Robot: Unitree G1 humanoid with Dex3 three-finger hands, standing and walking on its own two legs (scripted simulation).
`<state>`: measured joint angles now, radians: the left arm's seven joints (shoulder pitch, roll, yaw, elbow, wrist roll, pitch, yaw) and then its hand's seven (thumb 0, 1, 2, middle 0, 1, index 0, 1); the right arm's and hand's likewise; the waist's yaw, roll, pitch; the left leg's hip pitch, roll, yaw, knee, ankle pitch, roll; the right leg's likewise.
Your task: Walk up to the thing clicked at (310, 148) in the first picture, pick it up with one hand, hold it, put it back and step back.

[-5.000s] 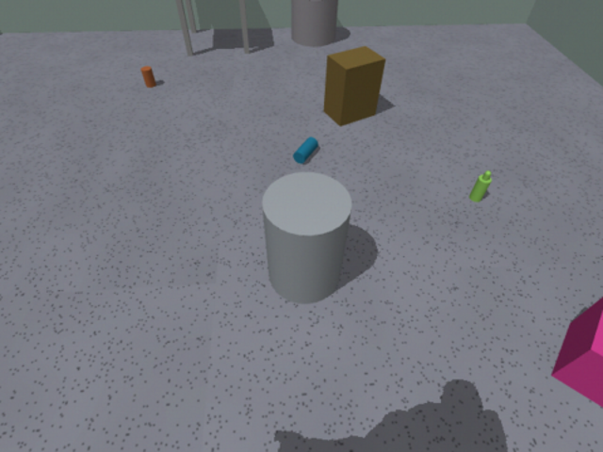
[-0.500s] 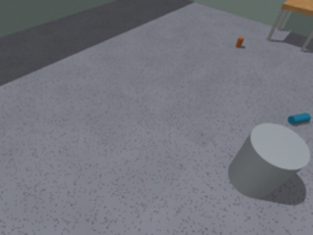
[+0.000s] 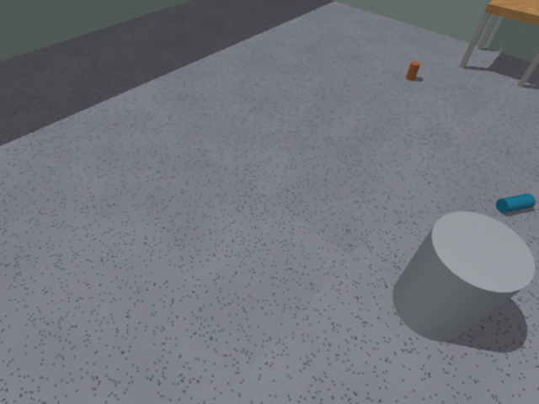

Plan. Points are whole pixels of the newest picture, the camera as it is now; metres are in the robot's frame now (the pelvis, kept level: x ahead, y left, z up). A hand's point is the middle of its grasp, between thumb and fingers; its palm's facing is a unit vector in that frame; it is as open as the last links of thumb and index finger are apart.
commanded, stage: stand
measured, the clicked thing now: (515, 203) +1.13 -1.22 -0.75
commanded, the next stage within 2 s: walk up in 0.66 s
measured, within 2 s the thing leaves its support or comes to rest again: neither
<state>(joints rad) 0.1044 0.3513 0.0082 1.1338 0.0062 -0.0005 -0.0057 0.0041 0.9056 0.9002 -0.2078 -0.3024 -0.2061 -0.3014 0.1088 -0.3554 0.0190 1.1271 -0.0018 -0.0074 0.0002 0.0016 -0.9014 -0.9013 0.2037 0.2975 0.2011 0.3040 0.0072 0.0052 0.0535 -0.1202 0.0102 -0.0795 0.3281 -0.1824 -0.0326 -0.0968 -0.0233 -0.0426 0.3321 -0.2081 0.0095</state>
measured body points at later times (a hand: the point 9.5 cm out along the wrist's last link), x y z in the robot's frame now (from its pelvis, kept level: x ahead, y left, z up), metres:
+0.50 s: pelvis +0.00 +0.00 +0.00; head +0.01 +0.00 +0.45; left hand +0.07 +0.31 -0.13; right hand +0.07 -0.30 -0.13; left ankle +0.00 +0.14 -0.75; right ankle -0.02 -0.12 -0.75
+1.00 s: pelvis +0.06 +0.04 -0.02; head +0.07 +0.07 +0.43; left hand +0.06 +0.38 -0.15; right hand +0.14 -0.29 -0.11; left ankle +0.08 +0.15 -0.75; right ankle -0.01 -0.11 -0.71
